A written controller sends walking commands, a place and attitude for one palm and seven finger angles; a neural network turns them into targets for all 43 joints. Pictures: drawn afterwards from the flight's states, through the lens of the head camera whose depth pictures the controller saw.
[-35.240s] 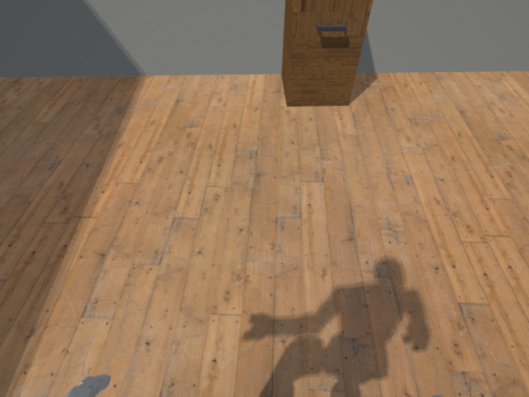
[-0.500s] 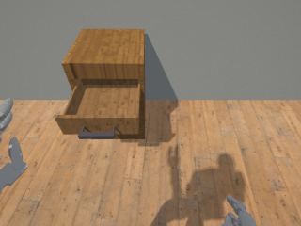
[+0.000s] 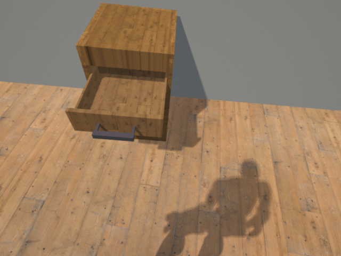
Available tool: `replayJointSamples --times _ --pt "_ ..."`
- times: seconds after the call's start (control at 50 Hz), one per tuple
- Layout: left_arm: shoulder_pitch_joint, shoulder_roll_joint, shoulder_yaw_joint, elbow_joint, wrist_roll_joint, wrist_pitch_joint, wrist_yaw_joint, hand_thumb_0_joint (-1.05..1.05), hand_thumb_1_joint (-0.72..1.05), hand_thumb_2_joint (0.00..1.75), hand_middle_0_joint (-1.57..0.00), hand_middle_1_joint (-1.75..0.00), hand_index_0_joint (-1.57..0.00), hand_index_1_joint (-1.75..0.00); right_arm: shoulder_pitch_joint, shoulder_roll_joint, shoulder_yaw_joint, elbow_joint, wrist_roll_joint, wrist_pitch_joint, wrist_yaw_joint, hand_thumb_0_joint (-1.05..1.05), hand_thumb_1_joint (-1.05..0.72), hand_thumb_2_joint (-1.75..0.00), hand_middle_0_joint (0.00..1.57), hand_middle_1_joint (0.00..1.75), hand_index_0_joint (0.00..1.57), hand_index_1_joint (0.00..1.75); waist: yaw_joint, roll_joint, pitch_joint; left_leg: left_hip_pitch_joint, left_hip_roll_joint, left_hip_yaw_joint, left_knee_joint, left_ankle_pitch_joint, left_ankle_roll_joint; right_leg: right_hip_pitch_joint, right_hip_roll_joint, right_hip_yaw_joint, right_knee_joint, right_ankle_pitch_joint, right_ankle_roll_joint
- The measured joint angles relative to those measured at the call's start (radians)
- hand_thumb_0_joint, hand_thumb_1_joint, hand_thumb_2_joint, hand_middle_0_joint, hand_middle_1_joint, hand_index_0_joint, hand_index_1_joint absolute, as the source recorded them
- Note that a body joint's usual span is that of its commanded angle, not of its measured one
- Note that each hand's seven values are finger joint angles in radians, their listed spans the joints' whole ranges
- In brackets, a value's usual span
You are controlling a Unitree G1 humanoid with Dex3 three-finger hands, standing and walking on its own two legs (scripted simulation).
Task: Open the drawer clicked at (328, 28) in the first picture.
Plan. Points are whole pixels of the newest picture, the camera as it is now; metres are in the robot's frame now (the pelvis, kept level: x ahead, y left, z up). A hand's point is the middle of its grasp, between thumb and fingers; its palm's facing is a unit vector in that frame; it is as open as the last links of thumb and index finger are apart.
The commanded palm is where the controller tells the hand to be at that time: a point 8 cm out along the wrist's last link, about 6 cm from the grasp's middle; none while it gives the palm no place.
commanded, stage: let the arm hang, fingers relaxed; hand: left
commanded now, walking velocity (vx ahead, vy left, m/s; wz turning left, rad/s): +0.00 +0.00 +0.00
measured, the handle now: (114, 131) +0.58 +0.25 -0.23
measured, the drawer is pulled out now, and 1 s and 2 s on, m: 0.30 0.30 0.30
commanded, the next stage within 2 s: look to check the result in 0.72 s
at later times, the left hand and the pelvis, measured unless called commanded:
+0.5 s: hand out of the picture +0.00 +0.17 -0.17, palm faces +0.01 -0.98 -0.19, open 7.3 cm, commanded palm none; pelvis +0.00 +0.01 +0.01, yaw -1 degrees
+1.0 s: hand out of the picture -0.01 +0.16 -0.17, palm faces +0.03 -0.98 -0.17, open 7.4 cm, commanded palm none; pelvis +0.00 +0.01 +0.01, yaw -1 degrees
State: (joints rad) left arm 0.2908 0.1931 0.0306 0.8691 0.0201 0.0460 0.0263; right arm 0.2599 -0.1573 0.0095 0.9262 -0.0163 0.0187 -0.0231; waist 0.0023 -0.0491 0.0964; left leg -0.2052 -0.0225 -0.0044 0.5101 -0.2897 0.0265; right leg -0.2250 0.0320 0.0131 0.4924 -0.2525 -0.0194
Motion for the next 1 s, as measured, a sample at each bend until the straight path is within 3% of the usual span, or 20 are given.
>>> replayJointSamples --times 0.14,0.3,0.46,1.0 --pt "0.01 0.011 -0.008 0.139 -0.004 -0.007 0.0 -0.01 0.95 0.89 -0.2 -0.3 -0.2 -0.3 0.033 -0.012 -0.009 0.081 0.005 0.003 -0.015 0.01 -0.91 -0.9 0.2 0.29 0.2 0.3 -0.001 0.049 -0.003 0.029 0.0 0.004 -0.046 0.023 0.005 0.033 -0.001 0.005 -0.056 0.031 0.006" --pt "-0.004 -0.02 -0.02 0.209 -0.006 -0.017 0.005 0.0 0.92 0.9 -0.2 -0.3 -0.19 -0.3 0.043 0.005 -0.001 0.137 0.005 -0.006 -0.017 0.01 -0.91 -0.9 0.2 0.29 0.2 0.3 -0.007 0.076 -0.019 0.052 -0.01 0.013 -0.081 0.043 0.01 0.044 -0.01 0.015 -0.07 0.04 0.011" --pt "-0.021 -0.06 -0.026 0.23 -0.006 -0.029 0.006 0.0 0.91 0.9 -0.2 -0.3 -0.19 -0.3 0.052 0.033 0.002 0.17 0.004 -0.015 -0.017 0.0 -0.91 -0.9 0.2 0.29 0.2 0.3 -0.011 0.069 -0.036 0.057 -0.011 0.017 -0.092 0.048 0.01 0.043 -0.012 0.019 -0.069 0.04 0.01" --pt "0.009 -0.078 -0.018 0.264 -0.008 -0.039 0.013 0.0 0.91 0.9 -0.2 -0.3 -0.19 -0.3 0.067 0.048 -0.01 0.196 0.007 -0.027 -0.028 0.0 -0.91 -0.9 0.2 0.29 0.2 0.3 -0.009 0.055 -0.039 0.067 -0.009 0.018 -0.098 0.041 0.008 0.051 -0.01 0.021 -0.073 0.033 0.009"
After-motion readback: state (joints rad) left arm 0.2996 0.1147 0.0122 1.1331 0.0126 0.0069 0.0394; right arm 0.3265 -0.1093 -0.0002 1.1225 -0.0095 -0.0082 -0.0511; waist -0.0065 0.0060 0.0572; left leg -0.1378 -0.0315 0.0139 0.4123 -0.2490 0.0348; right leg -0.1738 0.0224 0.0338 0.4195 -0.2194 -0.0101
